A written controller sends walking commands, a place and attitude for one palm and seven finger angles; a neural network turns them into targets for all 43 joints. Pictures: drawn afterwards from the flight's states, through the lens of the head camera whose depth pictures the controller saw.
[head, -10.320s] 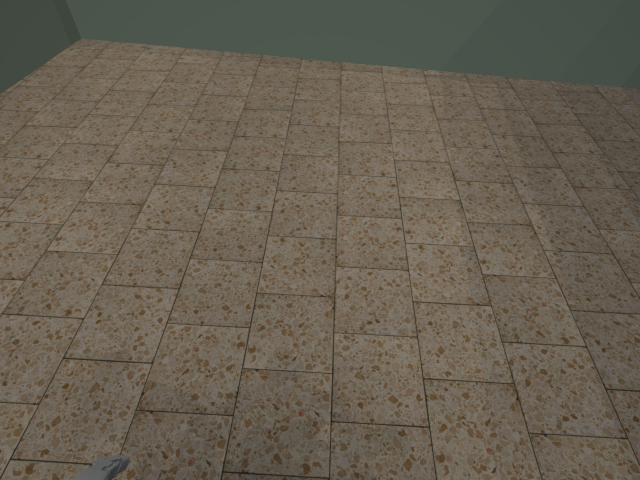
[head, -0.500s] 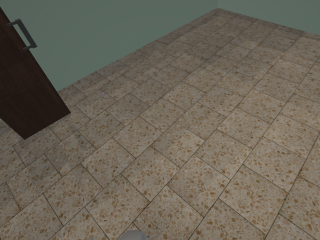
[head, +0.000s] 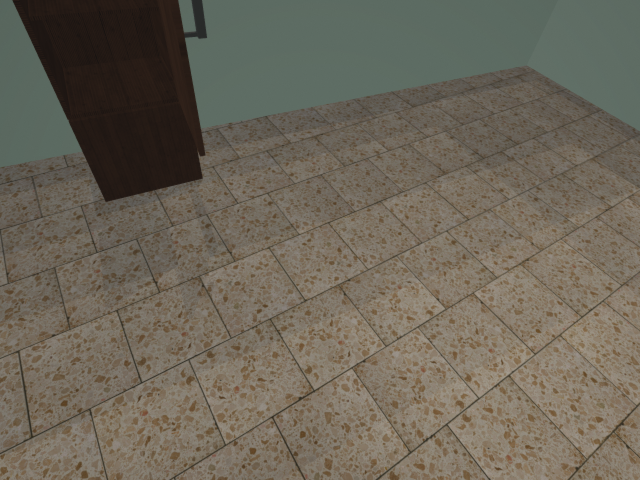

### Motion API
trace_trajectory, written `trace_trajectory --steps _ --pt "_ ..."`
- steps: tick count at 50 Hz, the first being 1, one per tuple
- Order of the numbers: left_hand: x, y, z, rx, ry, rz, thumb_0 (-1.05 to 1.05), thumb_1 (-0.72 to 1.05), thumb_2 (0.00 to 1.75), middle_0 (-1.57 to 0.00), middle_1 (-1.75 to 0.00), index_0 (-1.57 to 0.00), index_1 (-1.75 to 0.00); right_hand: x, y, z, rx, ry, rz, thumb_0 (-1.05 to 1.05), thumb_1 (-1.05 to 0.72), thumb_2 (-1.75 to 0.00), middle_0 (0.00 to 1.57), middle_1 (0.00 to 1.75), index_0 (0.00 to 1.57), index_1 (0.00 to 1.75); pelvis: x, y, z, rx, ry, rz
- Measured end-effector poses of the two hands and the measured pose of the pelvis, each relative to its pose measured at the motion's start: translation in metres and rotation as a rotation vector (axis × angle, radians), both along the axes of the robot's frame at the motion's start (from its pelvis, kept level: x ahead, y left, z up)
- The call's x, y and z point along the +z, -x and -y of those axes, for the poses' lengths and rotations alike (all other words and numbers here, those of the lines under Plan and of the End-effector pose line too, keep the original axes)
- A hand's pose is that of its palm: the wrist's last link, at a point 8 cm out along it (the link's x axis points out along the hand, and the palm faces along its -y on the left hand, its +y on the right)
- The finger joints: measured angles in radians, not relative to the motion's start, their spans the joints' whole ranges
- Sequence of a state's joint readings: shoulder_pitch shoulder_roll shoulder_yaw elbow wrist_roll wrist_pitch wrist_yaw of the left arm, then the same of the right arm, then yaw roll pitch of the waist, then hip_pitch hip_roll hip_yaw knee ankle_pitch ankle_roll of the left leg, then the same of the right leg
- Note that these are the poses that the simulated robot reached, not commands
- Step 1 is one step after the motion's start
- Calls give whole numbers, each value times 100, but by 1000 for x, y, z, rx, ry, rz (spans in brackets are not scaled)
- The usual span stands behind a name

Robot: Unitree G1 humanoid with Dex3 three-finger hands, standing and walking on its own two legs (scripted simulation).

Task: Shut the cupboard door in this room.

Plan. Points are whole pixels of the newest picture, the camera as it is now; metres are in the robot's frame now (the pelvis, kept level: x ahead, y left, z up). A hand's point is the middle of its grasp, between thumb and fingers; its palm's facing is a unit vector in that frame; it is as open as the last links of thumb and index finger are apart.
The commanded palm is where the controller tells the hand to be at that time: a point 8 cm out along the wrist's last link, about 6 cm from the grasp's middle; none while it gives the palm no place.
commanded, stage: stand and wait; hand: left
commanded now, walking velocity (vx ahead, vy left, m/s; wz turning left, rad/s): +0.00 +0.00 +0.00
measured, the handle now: (189, 9) +1.14 +0.46 +0.09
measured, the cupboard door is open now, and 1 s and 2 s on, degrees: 87 87 87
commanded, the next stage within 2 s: turn or walk to find it in 0.30 s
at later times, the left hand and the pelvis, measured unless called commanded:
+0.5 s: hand out of the picture +0.00 +0.15 -0.17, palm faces +0.07 -0.97 -0.22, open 7.3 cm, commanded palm none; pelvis -0.03 -0.03 +0.00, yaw +3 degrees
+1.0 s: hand out of the picture +0.01 +0.18 -0.15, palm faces +0.26 -0.93 -0.26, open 7.4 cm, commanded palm none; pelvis -0.06 -0.05 +0.00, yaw +15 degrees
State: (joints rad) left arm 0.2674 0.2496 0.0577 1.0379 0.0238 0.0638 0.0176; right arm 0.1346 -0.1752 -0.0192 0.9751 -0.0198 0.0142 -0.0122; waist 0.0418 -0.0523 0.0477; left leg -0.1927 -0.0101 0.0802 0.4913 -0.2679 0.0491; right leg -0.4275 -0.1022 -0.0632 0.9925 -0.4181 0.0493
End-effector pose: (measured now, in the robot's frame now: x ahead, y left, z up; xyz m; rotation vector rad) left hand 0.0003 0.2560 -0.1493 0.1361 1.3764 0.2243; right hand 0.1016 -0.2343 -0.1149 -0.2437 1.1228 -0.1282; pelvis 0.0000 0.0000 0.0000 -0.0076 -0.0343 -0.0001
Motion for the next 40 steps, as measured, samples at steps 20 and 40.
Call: trace_trajectory --steps 20,40 --pt "17 0 51 -66 -14 55 1 93 90 -20 -30 -20 -30 -40 129 10 -134 -113 -259 0 -92 -90 20 30 20 29 1 20 23 13 -23 2" --pt "6 25 21 81 9 72 1 91 90 -20 -30 -20 -30 -23 118 1 8 -23 -267 0 -91 -90 20 30 20 29 1 48 9 164 15 -44"
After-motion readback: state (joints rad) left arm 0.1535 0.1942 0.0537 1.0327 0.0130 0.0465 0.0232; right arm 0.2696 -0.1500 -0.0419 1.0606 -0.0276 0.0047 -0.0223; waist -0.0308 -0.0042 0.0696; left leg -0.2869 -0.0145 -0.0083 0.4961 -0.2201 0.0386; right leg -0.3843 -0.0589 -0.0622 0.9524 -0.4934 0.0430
